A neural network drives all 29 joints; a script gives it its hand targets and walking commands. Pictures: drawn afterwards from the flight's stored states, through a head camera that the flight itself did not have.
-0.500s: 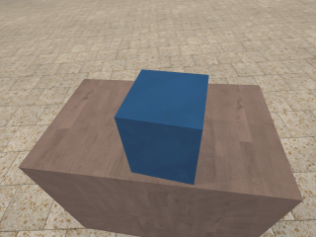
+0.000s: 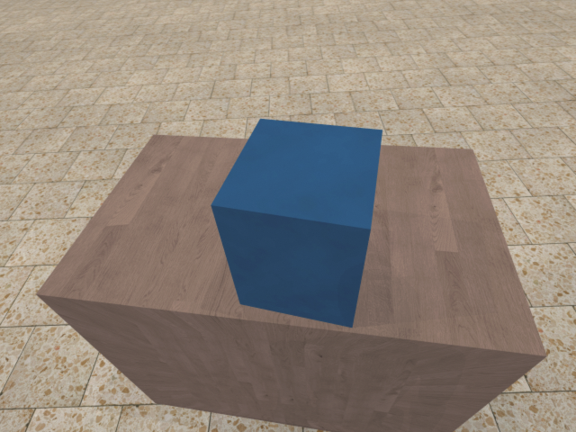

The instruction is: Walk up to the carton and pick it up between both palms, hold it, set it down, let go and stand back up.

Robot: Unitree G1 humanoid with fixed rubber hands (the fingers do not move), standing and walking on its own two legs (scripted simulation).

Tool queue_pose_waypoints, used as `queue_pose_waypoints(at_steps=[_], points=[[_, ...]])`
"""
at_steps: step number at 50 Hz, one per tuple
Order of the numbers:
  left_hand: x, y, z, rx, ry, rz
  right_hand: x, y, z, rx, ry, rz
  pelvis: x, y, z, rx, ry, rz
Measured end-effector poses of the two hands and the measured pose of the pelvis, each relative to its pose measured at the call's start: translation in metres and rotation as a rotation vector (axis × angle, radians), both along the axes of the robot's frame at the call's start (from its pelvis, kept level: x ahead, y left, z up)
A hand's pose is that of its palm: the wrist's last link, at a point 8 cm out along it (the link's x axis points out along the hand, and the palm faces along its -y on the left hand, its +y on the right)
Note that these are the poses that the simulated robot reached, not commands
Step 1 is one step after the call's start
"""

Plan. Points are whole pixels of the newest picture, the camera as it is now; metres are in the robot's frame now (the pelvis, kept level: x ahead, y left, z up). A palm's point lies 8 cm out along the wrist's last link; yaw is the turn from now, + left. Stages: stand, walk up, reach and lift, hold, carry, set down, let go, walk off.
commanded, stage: stand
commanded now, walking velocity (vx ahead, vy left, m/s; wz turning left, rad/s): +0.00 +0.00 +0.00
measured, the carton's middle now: (306, 223) +0.44 +0.00 +0.05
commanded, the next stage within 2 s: none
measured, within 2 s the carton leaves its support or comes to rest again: neither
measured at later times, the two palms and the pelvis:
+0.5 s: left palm out of the picture -0.04 +0.19 -0.15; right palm out of the picture -0.05 -0.19 -0.16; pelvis +0.00 +0.00 +0.00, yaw +0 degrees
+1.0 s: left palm out of the picture -0.04 +0.19 -0.15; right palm out of the picture -0.03 -0.18 -0.15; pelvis +0.01 +0.01 +0.00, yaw -1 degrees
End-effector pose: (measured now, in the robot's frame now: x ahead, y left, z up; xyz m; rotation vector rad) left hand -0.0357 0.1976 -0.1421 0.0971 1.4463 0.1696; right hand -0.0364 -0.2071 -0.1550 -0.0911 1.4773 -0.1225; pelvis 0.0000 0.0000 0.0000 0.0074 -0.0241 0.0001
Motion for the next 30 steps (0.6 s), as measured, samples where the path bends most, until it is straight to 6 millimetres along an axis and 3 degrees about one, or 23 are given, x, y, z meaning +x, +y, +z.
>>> queue_pose_waypoints(at_steps=[30], points=[[-0.003,-0.008,-0.005,-0.025,0.057,0.006,-0.012,0.016,0.0,0.014,0.03,-0.006,0.004,0.003,-0.001,-0.001,0.006,0.0]])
